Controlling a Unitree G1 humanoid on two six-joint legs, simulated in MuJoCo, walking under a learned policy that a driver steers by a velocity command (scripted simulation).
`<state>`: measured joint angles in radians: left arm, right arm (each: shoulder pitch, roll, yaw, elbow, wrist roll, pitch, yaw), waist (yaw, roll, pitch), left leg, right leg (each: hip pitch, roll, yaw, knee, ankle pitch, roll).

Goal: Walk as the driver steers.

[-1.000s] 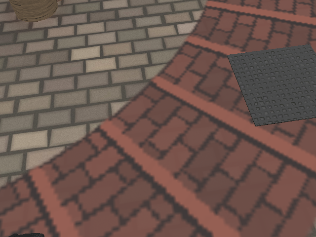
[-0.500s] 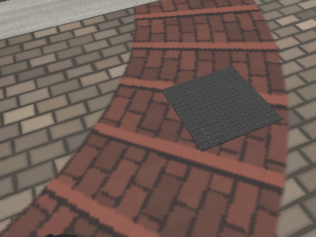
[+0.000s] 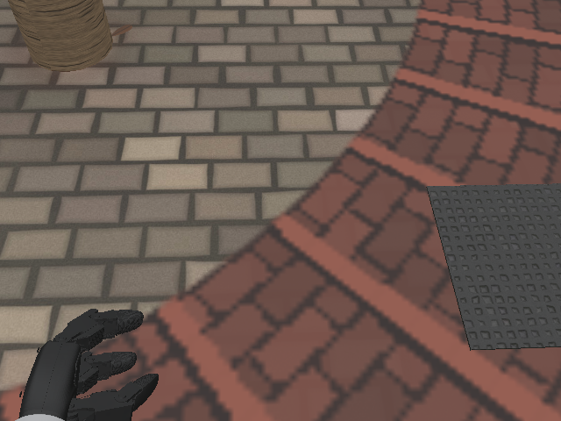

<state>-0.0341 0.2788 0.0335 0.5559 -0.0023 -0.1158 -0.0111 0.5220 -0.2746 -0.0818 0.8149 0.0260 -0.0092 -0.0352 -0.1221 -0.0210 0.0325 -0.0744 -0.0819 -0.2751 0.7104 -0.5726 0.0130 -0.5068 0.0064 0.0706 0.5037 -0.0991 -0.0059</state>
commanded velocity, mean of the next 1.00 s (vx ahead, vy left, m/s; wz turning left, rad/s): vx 0.08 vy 0.00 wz -0.01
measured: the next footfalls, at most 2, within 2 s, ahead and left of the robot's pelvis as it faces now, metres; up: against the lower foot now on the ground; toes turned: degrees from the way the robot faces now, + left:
left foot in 0.36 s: +0.21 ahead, +0.16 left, +0.00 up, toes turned +18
right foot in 0.80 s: +0.20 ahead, -0.08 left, +0.00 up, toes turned -3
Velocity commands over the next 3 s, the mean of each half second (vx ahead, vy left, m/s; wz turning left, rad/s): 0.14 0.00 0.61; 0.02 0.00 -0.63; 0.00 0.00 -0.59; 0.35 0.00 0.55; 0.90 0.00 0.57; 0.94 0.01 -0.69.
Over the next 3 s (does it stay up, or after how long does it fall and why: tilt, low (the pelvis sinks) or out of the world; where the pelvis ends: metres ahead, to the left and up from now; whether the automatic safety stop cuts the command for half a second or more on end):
stays up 1.20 0.22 0.02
